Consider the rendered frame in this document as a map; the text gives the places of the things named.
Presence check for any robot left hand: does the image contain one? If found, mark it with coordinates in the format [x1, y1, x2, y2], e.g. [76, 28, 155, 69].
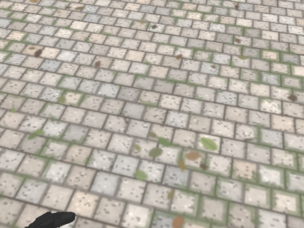
[25, 212, 76, 228]

